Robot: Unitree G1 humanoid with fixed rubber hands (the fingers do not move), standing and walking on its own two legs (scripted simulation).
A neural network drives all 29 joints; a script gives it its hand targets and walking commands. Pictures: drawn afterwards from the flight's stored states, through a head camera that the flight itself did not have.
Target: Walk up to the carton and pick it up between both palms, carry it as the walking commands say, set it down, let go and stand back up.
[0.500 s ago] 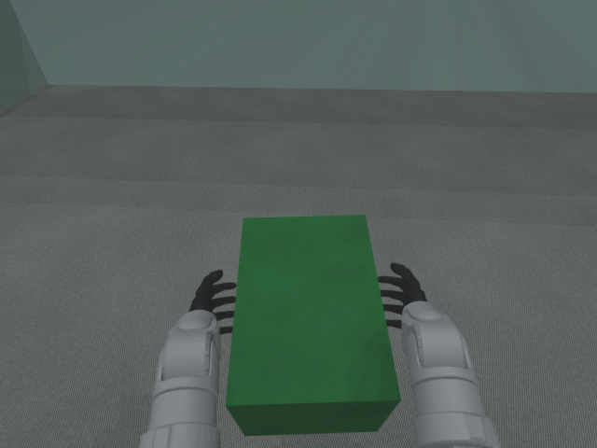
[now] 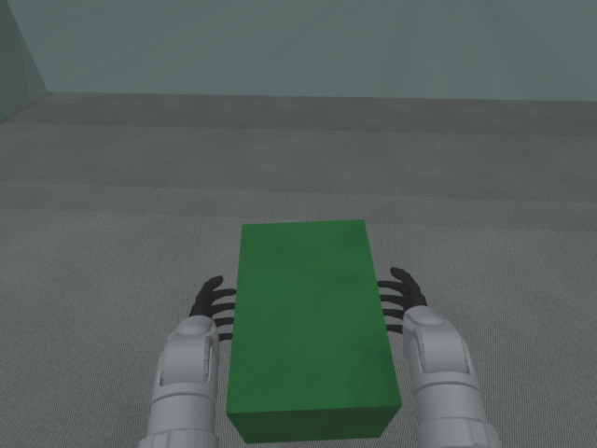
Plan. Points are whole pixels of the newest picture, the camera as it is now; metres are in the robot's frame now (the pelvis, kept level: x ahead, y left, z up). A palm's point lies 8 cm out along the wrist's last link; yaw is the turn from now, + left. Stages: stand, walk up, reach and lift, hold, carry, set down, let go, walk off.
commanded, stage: reach and lift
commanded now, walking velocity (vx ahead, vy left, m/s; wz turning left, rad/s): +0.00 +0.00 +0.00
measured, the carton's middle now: (307, 326) +0.34 +0.00 -0.02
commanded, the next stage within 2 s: hold in 0.30 s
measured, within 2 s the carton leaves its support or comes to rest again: neither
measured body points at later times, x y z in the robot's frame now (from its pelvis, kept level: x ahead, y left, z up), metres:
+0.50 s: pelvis +0.00 +0.00 +0.00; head -0.05 +0.00 +0.45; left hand +0.30 +0.14 +0.04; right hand +0.30 -0.15 +0.05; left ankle +0.01 +0.13 -0.75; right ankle +0.02 -0.13 -0.75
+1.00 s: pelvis +0.00 +0.00 +0.00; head -0.05 +0.00 +0.45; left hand +0.30 +0.15 +0.04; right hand +0.30 -0.15 +0.05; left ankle +0.01 +0.13 -0.75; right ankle +0.02 -0.13 -0.75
